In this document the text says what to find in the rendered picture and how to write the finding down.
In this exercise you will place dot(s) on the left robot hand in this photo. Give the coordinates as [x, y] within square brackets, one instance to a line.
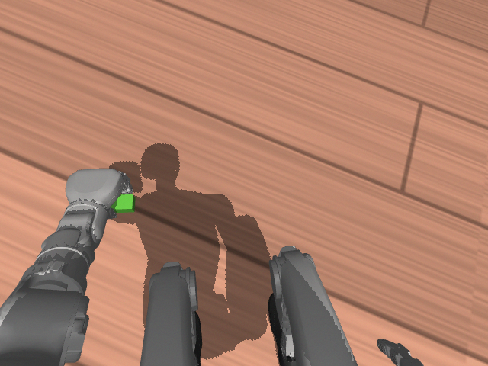
[102, 186]

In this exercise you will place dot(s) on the small box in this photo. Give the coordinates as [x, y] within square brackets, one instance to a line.
[124, 204]

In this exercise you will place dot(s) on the right robot foot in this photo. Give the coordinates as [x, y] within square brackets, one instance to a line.
[277, 331]

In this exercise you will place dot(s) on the right robot hand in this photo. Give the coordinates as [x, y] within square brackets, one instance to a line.
[398, 354]

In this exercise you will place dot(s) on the left robot arm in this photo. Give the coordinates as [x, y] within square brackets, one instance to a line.
[43, 322]

